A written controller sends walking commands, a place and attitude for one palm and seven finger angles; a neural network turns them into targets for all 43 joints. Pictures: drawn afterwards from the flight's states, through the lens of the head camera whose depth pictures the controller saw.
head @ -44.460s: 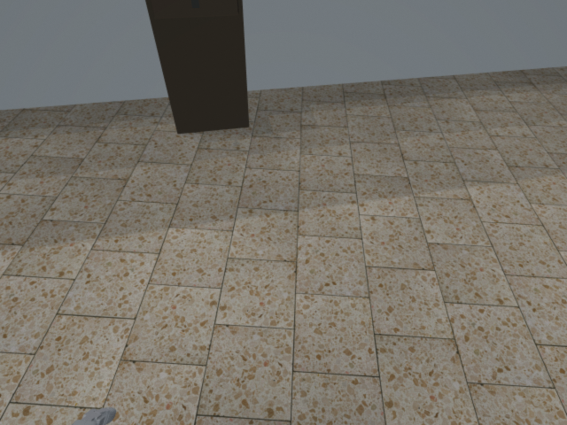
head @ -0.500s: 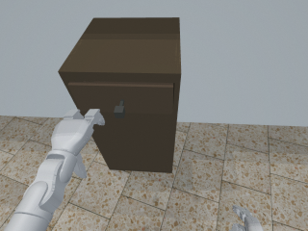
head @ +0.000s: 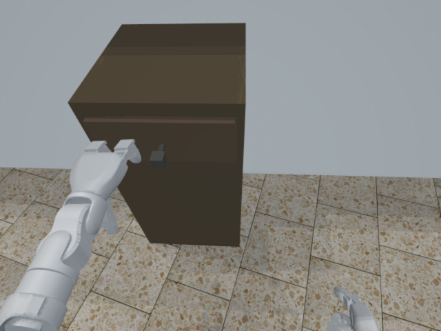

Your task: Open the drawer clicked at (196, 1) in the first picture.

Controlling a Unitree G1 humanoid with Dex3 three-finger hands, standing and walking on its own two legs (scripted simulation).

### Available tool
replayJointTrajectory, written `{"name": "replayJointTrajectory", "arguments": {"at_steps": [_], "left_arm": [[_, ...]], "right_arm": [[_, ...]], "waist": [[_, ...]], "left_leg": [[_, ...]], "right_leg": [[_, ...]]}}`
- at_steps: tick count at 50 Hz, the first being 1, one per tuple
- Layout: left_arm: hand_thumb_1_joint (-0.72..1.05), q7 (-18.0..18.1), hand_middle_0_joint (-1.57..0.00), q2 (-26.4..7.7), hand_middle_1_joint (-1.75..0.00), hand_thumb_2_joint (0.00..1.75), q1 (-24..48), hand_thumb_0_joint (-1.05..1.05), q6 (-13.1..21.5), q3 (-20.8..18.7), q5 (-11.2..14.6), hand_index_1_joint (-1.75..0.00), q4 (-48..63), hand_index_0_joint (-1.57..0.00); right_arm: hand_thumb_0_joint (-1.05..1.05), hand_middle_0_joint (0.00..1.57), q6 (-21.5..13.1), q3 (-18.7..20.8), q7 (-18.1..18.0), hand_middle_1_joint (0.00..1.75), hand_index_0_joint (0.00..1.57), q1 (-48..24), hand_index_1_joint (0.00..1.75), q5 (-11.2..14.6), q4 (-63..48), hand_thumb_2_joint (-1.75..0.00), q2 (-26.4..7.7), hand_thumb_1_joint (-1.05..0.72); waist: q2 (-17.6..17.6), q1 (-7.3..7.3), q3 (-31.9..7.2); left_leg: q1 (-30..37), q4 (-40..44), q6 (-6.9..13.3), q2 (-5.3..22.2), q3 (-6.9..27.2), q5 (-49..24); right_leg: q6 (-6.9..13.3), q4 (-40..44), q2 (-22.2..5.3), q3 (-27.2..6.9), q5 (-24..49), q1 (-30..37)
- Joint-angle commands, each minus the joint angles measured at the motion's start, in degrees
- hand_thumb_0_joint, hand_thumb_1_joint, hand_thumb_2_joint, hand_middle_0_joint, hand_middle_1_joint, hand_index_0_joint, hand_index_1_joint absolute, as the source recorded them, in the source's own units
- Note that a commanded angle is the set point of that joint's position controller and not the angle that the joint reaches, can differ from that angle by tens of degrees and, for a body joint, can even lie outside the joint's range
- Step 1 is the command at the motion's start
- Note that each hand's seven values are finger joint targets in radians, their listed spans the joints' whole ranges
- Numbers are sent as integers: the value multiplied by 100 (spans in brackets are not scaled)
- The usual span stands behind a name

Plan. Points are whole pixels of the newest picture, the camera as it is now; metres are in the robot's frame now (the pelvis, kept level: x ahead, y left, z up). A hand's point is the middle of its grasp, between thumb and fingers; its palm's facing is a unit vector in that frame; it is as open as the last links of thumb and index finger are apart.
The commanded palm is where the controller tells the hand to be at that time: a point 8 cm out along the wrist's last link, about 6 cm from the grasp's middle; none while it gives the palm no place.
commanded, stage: move the hooked fingers above the handle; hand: left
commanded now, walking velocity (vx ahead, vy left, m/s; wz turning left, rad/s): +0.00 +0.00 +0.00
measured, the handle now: (160, 154) +0.52 +0.22 -0.04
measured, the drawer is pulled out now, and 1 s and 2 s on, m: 0.02 0.02 0.00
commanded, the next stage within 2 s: none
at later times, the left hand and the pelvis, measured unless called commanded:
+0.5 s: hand (127, 165) +0.41 +0.25 +0.05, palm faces +0.00 -0.03 -1.00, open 13.8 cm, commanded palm +0.39 +0.25 +0.10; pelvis +0.02 +0.00 -0.01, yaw -1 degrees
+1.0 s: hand (136, 158) +0.46 +0.25 +0.02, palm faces -0.09 -0.01 -1.00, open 13.8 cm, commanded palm +0.45 +0.24 +0.08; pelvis +0.01 +0.02 -0.02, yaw -2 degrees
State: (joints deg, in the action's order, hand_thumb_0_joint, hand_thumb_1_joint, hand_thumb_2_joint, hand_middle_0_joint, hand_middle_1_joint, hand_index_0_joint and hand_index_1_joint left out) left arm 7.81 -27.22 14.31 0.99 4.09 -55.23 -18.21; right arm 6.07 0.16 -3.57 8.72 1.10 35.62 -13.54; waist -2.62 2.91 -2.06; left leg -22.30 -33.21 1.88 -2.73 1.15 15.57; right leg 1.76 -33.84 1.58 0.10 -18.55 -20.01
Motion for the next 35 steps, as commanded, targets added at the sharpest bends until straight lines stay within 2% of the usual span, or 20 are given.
{"name": "replayJointTrajectory", "arguments": {"at_steps": [1,4,8,10,11,12,13,14,15,17,18,20,23,25,26,27,30,32,33,35], "left_arm": [[-50,245,-30,-1196,-120,30,1916,0,-76,-676,-2,-120,628,-30],[-50,148,-30,-995,-120,30,1778,0,-120,-480,43,-120,749,-30],[-50,69,-30,-1060,-120,30,2080,0,1,-477,72,-120,681,-30],[-50,153,-30,-1405,-120,30,2193,0,110,-798,14,-120,637,-30],[-50,214,-30,-1386,-120,30,2399,0,160,-769,-34,-120,617,-30],[-50,309,-30,-1636,-120,30,2589,0,228,-995,-85,-120,675,-30],[-50,421,-30,-1663,-120,30,2634,0,278,-1055,-131,-120,745,-30],[-50,517,-30,-1528,-120,30,2574,0,284,-1006,-150,-120,672,-30],[-50,604,-30,-1582,-120,30,2620,0,289,-1082,-160,-120,610,-30],[-50,732,-30,-1577,-120,30,2531,0,161,-1150,-187,-120,207,-30],[-50,753,-30,-1362,-120,30,2639,0,78,-923,-165,-120,53,-30],[-50,739,-30,-1272,-120,30,2700,0,-120,-777,-193,-120,-291,-30],[-50,547,-30,-1320,-120,30,2678,0,-367,-686,-212,-120,-748,-30],[-50,366,-30,-1195,-120,30,2899,0,-368,-477,-172,-120,-780,-30],[-50,288,-30,-1170,-120,30,3172,0,-295,-384,-175,-120,-725,-30],[-50,215,-30,-1080,-120,30,3305,0,-206,-318,-148,-120,-759,-30],[-50,176,-30,-1242,-120,30,3690,0,237,-446,-163,-120,-596,-30],[-50,297,-30,-1379,-120,30,4009,0,502,-588,-240,-120,-587,-30],[-50,404,-30,-1306,-120,30,4190,0,601,-544,-283,-120,-572,-30],[-50,664,-30,-1488,-120,30,4126,0,630,-831,-387,-120,-1014,-30]], "right_arm": [[0,20,-156,315,-14,30,20,-233,30,-2,-686,-90,-726,-90],[0,20,-132,375,34,30,20,-156,30,-12,-765,-90,-752,-90],[0,20,-76,403,21,30,20,-31,30,-1,-724,-90,-805,-90],[0,20,-60,423,-2,30,20,31,30,-12,-680,-90,-819,-90],[0,20,-46,426,-14,30,20,55,30,-19,-661,-90,-800,-90],[0,20,-39,444,-22,30,20,112,30,-39,-617,-90,-810,-90],[0,20,-43,454,-11,30,20,130,30,-32,-632,-90,-775,-90],[0,20,-50,472,-2,30,20,168,30,-37,-609,-90,-742,-90],[0,20,-55,489,7,30,20,209,30,-38,-582,-90,-747,-90],[0,20,-33,512,32,30,20,271,30,-28,-508,-90,-765,-90],[0,20,-34,501,44,30,20,291,30,-8,-506,-90,-766,-90],[0,20,-16,510,63,30,20,343,30,7,-479,-90,-810,-90],[0,20,46,509,55,30,20,429,30,31,-511,-90,-874,-90],[0,20,85,508,26,30,20,454,30,38,-526,-90,-890,-90],[0,20,95,508,17,30,20,480,30,32,-523,-90,-898,-90],[0,20,102,519,2,30,20,537,30,18,-511,-90,-888,-90],[0,20,97,549,-31,30,20,659,30,-25,-481,-90,-859,-90],[0,20,111,564,-24,30,20,766,30,-51,-431,-90,-841,-90],[0,20,98,571,-7,30,20,814,30,-45,-404,-90,-806,-90],[0,20,94,599,27,30,20,900,30,-56,-314,-90,-823,-90]], "waist": [[168,-61,-1634],[228,-62,-1913],[498,-183,-1781],[399,-129,-1843],[327,-156,-1900],[281,-112,-2067],[46,-80,-2188],[45,-81,-2261],[-21,-81,-2311],[71,-103,-2261],[106,-179,-2135],[198,-221,-2113],[412,-241,-2209],[518,-335,-2272],[426,-403,-2241],[521,-467,-2250],[202,-450,-2387],[-7,-459,-2448],[-211,-481,-2480],[-151,-459,-2334]], "left_leg": [[590,155,71,-60,-117,-1328],[673,50,100,-60,-132,-1635],[495,-48,132,-60,-114,-1638],[431,-82,138,-71,-129,-1654],[438,-103,135,-76,-131,-1641],[432,-132,127,-71,-117,-1750],[470,-158,119,-75,-109,-1853],[531,-191,114,-68,-113,-1968],[539,-235,103,-61,-113,-2072],[404,-264,91,-52,-129,-2064],[350,-261,95,-50,-152,-1928],[299,-244,91,-31,-196,-1882],[219,-244,113,-29,-247,-1910],[227,-269,138,-26,-256,-1891],[279,-290,141,-18,-235,-1931],[314,-320,160,-19,-215,-1965],[472,-402,169,-13,-168,-2046],[518,-474,138,9,-84,-2181],[604,-523,128,24,-44,-2244],[435,-585,95,59,-35,-2148]], "right_leg": [[54,377,33,-62,1483,339],[42,288,15,-80,1901,477],[8,232,12,-92,2051,346],[18,179,7,-129,2132,381],[22,145,7,-122,2082,317],[46,86,18,-121,2102,390],[62,38,21,-133,2180,386],[68,-10,33,-102,2249,362],[77,-47,44,-97,2329,316],[78,-67,70,-64,2281,264],[58,-44,60,-51,2218,160],[52,-36,73,-34,2193,118],[30,1,61,-66,2366,295],[-7,22,35,-97,2516,336],[2,10,36,-85,2529,240],[1,20,42,-81,2505,214],[19,-41,48,-111,2423,37],[63,-141,77,-67,2219,-195],[84,-194,98,-45,2128,-394],[102,-274,133,13,1916,-663]]}}
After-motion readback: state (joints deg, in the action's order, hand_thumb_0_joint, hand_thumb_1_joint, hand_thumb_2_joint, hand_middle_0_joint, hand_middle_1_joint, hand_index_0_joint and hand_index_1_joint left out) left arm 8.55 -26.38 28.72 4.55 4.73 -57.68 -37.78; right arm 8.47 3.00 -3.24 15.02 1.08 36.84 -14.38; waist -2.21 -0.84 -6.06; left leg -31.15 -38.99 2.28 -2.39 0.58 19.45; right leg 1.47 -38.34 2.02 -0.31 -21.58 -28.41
